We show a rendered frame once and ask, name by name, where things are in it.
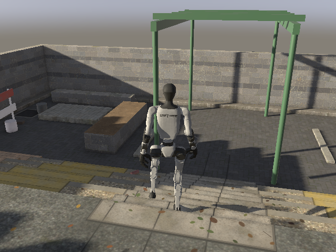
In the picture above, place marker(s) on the robot left upper arm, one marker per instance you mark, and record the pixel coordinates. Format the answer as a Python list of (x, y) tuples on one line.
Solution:
[(150, 119)]

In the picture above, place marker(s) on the left robot hand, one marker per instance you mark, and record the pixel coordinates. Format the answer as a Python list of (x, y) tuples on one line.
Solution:
[(143, 161)]

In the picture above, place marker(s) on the robot right forearm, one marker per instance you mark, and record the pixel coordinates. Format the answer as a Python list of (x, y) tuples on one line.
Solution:
[(191, 141)]

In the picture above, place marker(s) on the robot right upper arm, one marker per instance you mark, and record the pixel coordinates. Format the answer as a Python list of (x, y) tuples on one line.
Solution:
[(187, 120)]

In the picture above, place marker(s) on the humanoid robot torso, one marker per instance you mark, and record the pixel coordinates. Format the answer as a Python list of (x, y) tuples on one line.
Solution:
[(168, 125)]

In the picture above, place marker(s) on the right robot hand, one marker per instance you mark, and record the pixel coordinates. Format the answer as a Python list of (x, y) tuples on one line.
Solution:
[(192, 151)]

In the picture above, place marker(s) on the robot left forearm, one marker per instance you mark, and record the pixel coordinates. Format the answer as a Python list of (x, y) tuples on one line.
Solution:
[(145, 143)]

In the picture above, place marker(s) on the right robot shin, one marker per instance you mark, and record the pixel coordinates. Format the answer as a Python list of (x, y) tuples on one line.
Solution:
[(178, 193)]

